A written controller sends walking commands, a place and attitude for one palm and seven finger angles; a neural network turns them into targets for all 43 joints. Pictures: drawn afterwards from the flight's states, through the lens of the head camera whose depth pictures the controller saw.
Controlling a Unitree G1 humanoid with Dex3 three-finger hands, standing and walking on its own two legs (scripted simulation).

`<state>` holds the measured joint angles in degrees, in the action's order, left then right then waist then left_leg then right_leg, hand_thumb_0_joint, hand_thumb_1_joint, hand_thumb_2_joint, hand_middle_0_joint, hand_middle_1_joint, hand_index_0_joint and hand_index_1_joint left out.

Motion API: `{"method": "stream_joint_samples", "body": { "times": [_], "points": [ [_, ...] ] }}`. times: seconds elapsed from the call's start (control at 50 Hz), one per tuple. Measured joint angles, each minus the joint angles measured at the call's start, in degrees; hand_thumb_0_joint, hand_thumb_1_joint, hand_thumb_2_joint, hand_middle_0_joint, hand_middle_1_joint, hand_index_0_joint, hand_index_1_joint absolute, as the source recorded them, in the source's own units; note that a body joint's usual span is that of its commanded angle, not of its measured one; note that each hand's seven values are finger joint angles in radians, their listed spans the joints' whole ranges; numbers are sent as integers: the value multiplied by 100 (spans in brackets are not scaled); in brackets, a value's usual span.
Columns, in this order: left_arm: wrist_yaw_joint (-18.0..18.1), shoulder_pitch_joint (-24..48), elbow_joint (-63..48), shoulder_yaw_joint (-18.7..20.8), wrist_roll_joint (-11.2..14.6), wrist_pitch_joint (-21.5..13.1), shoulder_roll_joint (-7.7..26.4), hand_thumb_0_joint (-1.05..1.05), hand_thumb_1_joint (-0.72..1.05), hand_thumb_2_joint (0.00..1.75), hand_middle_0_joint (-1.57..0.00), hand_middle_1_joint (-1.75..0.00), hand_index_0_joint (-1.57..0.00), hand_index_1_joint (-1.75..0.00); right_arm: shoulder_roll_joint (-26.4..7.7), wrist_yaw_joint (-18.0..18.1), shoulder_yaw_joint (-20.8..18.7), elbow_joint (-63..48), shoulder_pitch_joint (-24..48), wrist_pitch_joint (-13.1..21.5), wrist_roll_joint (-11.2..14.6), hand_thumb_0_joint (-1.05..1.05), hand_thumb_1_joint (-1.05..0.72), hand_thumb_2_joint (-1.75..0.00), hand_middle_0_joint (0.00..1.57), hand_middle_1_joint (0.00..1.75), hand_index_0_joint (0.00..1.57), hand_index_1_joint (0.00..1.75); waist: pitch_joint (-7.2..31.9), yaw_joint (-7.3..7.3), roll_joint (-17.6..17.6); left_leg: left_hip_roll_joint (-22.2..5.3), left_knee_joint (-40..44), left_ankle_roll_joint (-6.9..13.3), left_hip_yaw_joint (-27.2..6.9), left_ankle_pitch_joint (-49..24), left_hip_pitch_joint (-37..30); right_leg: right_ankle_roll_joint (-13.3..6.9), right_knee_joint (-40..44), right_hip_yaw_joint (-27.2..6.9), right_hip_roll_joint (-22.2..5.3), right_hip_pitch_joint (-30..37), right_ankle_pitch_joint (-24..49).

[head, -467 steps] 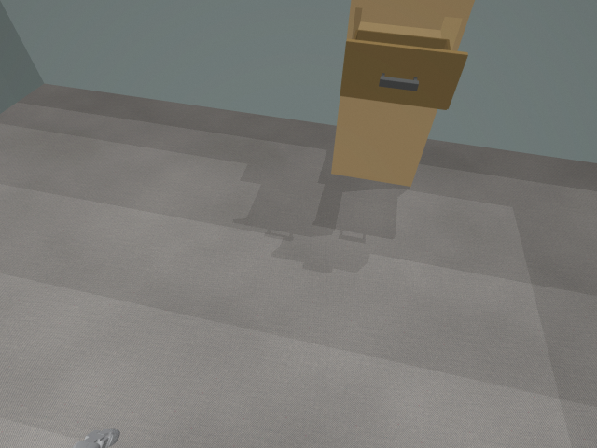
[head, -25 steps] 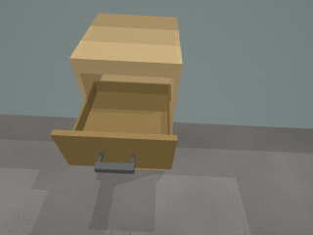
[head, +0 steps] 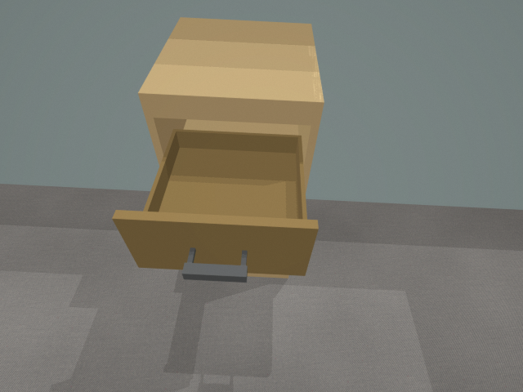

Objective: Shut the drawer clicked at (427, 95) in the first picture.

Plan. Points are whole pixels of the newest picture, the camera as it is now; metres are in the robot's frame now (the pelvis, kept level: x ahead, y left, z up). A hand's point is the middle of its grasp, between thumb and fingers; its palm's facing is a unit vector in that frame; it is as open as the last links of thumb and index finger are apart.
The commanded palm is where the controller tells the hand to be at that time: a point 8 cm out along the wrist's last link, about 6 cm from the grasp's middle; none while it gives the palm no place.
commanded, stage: look again from close up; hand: left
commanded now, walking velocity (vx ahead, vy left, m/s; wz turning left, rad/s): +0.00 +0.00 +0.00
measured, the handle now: (216, 263) +0.36 +0.11 -0.07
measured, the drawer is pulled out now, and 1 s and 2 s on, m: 0.30 0.30 0.30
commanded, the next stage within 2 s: shuffle to correct the standing spot in 0.60 s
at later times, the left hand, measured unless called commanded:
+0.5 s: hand out of the picture +0.00 +0.13 -0.18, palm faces +0.00 -0.99 -0.15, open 7.3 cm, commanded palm none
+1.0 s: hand out of the picture +0.00 +0.11 -0.18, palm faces +0.00 -0.99 -0.16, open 7.4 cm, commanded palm none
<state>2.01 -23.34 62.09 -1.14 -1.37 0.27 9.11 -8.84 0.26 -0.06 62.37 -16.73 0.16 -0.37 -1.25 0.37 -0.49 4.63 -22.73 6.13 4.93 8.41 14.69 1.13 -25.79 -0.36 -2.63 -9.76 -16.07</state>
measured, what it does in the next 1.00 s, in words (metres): shifts its weight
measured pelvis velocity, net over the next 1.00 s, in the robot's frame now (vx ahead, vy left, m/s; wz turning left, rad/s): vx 0.04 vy -0.05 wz -0.01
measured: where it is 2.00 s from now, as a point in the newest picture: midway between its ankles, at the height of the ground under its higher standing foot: outside the picture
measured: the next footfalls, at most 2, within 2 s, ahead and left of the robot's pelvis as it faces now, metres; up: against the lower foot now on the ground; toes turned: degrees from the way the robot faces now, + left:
none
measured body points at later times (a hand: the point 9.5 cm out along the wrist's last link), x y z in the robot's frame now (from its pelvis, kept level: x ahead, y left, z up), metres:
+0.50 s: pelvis +0.01 -0.03 +0.00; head +0.02 -0.02 +0.45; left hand +0.00 +0.18 -0.16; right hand +0.01 -0.25 -0.16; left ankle +0.05 +0.05 -0.74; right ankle -0.02 -0.15 -0.74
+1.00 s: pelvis +0.04 -0.05 +0.00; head +0.05 -0.05 +0.45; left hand +0.00 +0.16 -0.16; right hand +0.01 -0.26 -0.16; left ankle +0.05 +0.05 -0.74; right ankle -0.02 -0.15 -0.74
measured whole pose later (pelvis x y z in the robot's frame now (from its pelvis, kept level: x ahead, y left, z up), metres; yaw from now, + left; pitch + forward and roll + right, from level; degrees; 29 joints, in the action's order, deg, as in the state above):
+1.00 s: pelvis +0.04 -0.05 +0.00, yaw +0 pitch +0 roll +1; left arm 1.5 -21.9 63.0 -1.0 -1.3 -0.7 7.5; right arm -7.0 0.8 -0.6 66.2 -18.3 1.0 -0.6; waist -0.5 -0.5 -1.3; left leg 1.4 -27.2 2.1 3.8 14.1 13.8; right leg -1.8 -28.0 0.4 0.6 -7.9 -20.7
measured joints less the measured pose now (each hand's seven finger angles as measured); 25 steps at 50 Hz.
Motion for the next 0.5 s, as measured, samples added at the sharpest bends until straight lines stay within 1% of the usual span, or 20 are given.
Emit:
{"method": "stream_joint_samples", "body": {
  "times": [0.1,0.16,0.34,0.5],
  "points": [
    [10,1,95,-27,2,-34,-123,1,91,90,-20,-30,-20,-30,1,22,0,110,48,48,18,1,-92,-90,20,30,21,30,0,9,-3,-2,52,-18,-14,-4,-70,73,62,9,1,76,14],
    [17,51,113,-36,5,-56,-178,1,91,90,-20,-30,-20,-30,8,32,1,155,72,72,21,1,-92,-90,20,30,21,30,0,3,-21,-20,48,-42,-32,10,-94,82,83,26,18,114,12],
    [24,305,66,-47,22,-93,-249,1,91,90,-20,-30,-20,-30,38,56,15,212,92,107,18,1,-92,-90,20,30,20,30,-3,-34,-61,-112,-36,-139,-80,88,-135,4,107,66,112,207,-19],
    [36,462,8,-33,35,-102,-190,1,91,90,-20,-30,-20,-30,83,65,32,255,62,117,15,1,-92,-90,20,30,20,30,-24,-79,-62,-198,-111,-222,-93,159,-163,-73,106,70,198,260,-49]
  ]
}}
